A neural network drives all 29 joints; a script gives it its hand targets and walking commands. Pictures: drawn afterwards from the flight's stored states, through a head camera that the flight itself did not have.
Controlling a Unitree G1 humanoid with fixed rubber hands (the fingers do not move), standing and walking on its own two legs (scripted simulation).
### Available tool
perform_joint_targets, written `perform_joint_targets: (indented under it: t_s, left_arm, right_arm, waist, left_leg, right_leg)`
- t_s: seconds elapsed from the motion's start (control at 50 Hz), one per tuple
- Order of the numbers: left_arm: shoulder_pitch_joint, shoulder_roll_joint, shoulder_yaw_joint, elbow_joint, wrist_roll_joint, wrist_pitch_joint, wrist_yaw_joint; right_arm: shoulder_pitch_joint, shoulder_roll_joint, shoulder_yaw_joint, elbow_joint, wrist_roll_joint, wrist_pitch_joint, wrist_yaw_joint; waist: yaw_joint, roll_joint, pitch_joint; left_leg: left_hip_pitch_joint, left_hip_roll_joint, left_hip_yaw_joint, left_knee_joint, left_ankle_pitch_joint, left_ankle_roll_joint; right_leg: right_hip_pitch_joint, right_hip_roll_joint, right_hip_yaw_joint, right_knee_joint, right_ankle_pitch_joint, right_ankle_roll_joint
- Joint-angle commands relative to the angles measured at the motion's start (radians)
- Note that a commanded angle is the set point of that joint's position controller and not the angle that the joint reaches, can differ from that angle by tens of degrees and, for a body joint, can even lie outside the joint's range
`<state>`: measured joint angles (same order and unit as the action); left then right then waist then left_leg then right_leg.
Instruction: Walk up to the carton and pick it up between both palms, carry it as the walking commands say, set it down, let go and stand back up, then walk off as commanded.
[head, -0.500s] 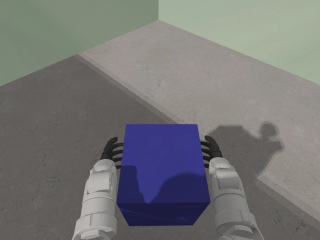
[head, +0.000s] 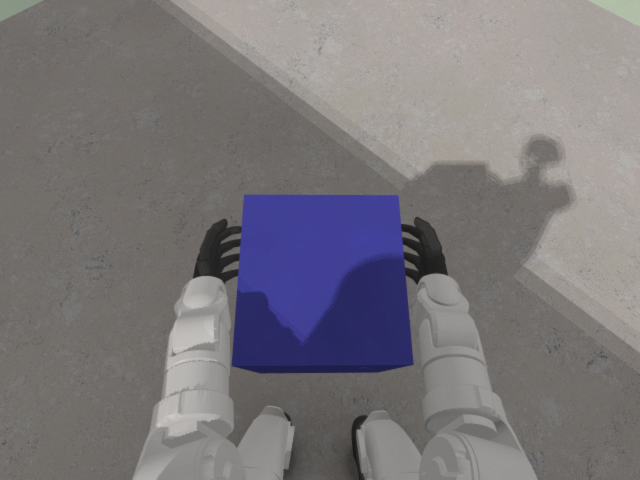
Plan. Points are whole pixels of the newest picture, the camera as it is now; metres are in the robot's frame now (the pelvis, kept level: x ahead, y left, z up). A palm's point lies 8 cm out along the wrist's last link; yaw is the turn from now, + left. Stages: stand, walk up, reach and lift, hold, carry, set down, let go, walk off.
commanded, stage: set down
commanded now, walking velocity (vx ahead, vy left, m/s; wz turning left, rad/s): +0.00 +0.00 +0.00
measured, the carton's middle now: (320, 296) +0.35 +0.02 -0.12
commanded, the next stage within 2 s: none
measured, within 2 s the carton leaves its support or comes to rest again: neither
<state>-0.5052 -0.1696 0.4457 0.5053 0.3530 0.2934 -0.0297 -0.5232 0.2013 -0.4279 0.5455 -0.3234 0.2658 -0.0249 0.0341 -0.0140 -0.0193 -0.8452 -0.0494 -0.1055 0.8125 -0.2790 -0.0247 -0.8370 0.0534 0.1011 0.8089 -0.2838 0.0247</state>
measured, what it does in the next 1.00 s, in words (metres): lowers itself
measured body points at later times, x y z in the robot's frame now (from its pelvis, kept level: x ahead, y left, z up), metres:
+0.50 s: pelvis -0.01 +0.00 -0.07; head +0.18 +0.00 +0.34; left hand +0.40 +0.16 -0.14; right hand +0.40 -0.14 -0.14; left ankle +0.06 +0.13 -0.69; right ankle +0.06 -0.13 -0.69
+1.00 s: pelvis -0.02 +0.00 -0.14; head +0.21 +0.01 +0.24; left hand +0.43 +0.16 -0.23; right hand +0.42 -0.13 -0.23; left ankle +0.06 +0.13 -0.69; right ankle +0.06 -0.13 -0.69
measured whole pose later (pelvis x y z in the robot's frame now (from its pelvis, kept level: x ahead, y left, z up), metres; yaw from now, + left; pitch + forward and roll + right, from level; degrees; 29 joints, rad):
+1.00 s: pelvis -0.02 +0.00 -0.14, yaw -1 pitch +41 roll -1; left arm -0.80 -0.03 0.41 0.70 0.20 0.22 0.02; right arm -0.76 0.12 -0.44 0.63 -0.20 0.21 -0.11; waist 0.01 0.00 -0.21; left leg -1.68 -0.11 -0.11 1.45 -0.48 -0.04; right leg -1.67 0.11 0.11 1.44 -0.48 0.06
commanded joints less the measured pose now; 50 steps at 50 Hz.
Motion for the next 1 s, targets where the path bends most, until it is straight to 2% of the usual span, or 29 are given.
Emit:
perform_joint_targets:
  t_s: [0.0, 0.14, 0.28, 0.64, 0.82, 0.98]
  left_arm:
    - [-0.528, -0.945, -0.565, 0.097, -0.119, -0.023, -0.204]
    - [-0.583, -0.948, -0.555, 0.121, -0.124, -0.020, -0.207]
    - [-0.624, -0.930, -0.556, 0.137, -0.138, -0.028, -0.212]
    - [-0.694, -0.852, -0.575, 0.169, -0.211, -0.067, -0.182]
    - [-0.759, -0.809, -0.555, 0.205, -0.232, -0.085, -0.150]
    - [-0.840, -0.801, -0.541, 0.235, -0.236, -0.088, -0.124]
  right_arm:
    - [-0.511, 0.937, 0.549, 0.105, 0.105, -0.020, 0.229]
    - [-0.572, 0.950, 0.539, 0.123, 0.106, -0.016, 0.241]
    - [-0.611, 0.969, 0.542, 0.128, 0.114, -0.017, 0.231]
    - [-0.663, 0.942, 0.593, 0.115, 0.182, -0.043, 0.150]
    - [-0.730, 0.894, 0.572, 0.128, 0.200, -0.062, 0.112]
    - [-0.815, 0.860, 0.536, 0.147, 0.208, -0.067, 0.097]
  waist:
    - [-0.003, 0.034, -0.629]
    - [-0.004, 0.026, -0.698]
    - [-0.004, 0.011, -0.786]
    - [-0.004, 0.004, -0.959]
    - [-0.008, 0.011, -0.987]
    - [-0.019, 0.026, -1.007]
  left_leg:
    - [0.260, -0.072, 0.075, -0.045, 0.158, 0.009]
    - [0.155, -0.079, 0.078, 0.028, 0.117, 0.009]
    - [0.033, -0.088, 0.087, 0.122, 0.110, 0.010]
    - [-0.230, -0.111, 0.106, 0.356, 0.123, 0.008]
    - [-0.301, -0.119, 0.108, 0.445, 0.102, 0.003]
    - [-0.349, -0.126, 0.116, 0.517, 0.073, -0.007]
  right_leg:
    - [0.175, 0.088, -0.079, -0.023, 0.117, -0.030]
    - [0.043, 0.091, -0.090, 0.055, 0.072, -0.024]
    - [-0.049, 0.099, -0.091, 0.135, 0.070, -0.008]
    - [-0.212, 0.114, -0.089, 0.345, 0.130, 0.029]
    - [-0.327, 0.124, -0.105, 0.444, 0.098, 0.033]
    - [-0.425, 0.133, -0.130, 0.530, 0.052, 0.032]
